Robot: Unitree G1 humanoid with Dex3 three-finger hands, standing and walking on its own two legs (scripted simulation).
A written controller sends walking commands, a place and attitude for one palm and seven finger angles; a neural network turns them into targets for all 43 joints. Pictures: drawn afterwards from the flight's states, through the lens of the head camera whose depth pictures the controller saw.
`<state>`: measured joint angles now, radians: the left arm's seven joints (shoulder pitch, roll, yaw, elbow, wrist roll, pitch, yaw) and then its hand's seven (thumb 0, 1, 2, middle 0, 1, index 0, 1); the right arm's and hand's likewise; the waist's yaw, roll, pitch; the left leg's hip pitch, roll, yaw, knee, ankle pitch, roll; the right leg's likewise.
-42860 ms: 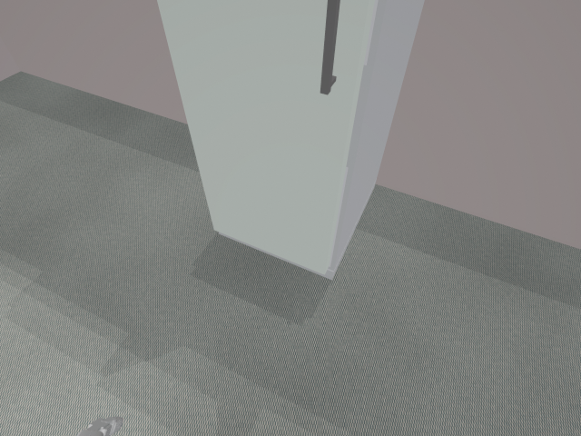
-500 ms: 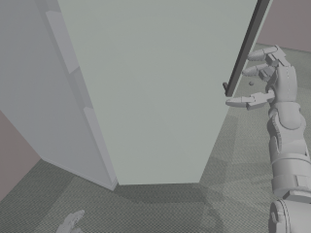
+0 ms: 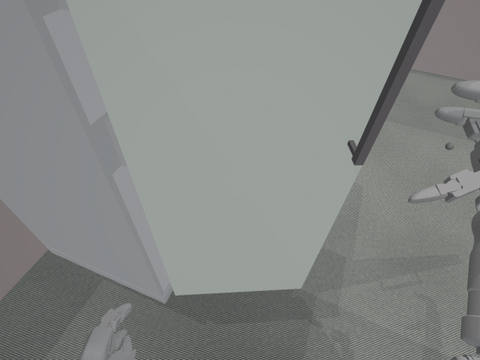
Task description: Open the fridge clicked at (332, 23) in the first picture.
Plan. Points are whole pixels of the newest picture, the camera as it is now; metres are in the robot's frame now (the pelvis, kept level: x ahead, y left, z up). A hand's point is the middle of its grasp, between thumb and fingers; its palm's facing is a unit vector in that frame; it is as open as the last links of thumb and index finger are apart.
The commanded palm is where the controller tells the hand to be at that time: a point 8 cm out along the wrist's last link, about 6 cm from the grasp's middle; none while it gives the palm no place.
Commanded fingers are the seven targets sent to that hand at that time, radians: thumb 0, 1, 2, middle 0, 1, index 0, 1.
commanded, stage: slip the hand off the handle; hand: right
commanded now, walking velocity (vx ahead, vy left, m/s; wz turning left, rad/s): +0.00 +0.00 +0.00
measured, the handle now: (395, 63) +0.48 -0.19 +0.28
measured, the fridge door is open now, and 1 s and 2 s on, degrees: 65 65 65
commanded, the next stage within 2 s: draw the hand back to the body in 1.08 s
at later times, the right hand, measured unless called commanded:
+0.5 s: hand out of the picture +0.32 -0.29 +0.23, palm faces +0.17 +0.97 -0.17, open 14.7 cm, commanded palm +0.28 -0.33 +0.23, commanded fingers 0.00 0.55 -0.20 0.25 1.15 0.25 1.15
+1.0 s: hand out of the picture +0.24 -0.27 +0.23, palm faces +0.18 +0.97 -0.18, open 14.7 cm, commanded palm +0.19 -0.31 +0.23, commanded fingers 0.00 0.55 -0.20 0.25 1.15 0.25 1.15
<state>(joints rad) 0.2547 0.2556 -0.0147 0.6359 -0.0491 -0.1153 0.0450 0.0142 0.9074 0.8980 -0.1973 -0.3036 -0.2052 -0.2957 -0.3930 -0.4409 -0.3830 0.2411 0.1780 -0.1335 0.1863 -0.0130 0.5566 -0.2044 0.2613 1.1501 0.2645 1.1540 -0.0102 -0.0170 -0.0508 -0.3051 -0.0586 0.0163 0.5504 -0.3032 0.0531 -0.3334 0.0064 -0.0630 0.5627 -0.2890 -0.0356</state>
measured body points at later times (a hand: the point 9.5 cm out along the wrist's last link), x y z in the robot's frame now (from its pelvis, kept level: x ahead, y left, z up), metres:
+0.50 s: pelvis +0.00 -0.02 +0.00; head +0.00 -0.02 +0.45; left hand +0.16 +0.21 -0.09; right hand +0.31 -0.34 +0.24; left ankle -0.01 +0.08 -0.73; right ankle +0.00 -0.10 -0.73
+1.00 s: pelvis -0.02 -0.01 +0.00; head -0.04 +0.00 +0.45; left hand +0.18 +0.20 -0.07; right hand +0.22 -0.32 +0.23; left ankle -0.01 +0.08 -0.73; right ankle +0.00 -0.10 -0.73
